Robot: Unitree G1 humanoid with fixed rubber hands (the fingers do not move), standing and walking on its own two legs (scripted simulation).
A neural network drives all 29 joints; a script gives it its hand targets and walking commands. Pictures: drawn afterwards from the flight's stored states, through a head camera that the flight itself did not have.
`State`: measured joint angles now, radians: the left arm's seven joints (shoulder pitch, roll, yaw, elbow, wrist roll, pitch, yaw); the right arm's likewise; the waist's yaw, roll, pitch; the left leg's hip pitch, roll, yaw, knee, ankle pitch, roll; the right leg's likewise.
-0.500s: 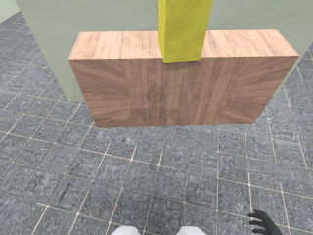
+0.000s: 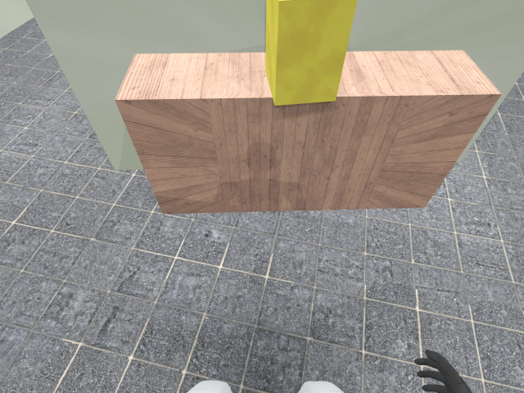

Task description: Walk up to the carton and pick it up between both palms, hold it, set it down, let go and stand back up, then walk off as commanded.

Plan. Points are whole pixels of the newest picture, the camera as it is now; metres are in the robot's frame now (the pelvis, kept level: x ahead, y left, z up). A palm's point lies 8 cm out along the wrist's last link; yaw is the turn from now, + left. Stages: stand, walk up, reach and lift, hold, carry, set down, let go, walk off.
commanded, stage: stand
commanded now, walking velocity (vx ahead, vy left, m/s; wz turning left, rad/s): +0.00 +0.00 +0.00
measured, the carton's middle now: (303, 40) +1.02 -0.09 +0.02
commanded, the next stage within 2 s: none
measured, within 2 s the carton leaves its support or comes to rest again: neither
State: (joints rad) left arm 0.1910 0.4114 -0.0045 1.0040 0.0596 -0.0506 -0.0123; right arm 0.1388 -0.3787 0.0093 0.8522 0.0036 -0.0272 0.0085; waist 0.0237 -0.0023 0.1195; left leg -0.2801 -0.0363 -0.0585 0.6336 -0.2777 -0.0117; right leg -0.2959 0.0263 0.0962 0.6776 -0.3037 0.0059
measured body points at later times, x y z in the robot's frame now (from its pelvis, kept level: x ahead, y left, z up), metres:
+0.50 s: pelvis +0.00 +0.00 +0.00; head +0.01 +0.00 +0.45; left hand +0.06 +0.32 -0.11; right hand +0.14 -0.29 -0.11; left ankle +0.04 +0.13 -0.72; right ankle +0.04 -0.12 -0.72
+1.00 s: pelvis +0.00 +0.00 +0.00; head +0.01 +0.00 +0.45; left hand +0.06 +0.32 -0.12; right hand +0.13 -0.29 -0.11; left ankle +0.04 +0.13 -0.72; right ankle +0.04 -0.12 -0.72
